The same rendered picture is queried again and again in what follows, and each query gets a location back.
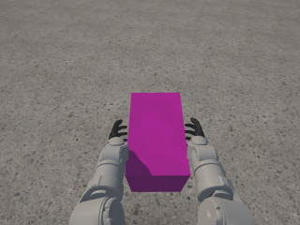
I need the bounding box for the robot left upper arm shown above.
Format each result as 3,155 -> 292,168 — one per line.
69,196 -> 127,225

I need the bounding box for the left robot forearm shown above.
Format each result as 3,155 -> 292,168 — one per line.
68,137 -> 129,225

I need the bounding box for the robot right upper arm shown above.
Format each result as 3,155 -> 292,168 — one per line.
197,196 -> 256,225

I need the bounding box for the robot left hand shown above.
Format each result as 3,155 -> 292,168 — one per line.
109,119 -> 128,142

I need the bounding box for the carton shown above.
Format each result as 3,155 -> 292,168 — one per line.
125,92 -> 190,192

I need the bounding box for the right robot forearm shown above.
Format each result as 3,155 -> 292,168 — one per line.
187,136 -> 246,205

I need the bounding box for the robot right hand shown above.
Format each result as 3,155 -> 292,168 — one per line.
185,117 -> 205,146

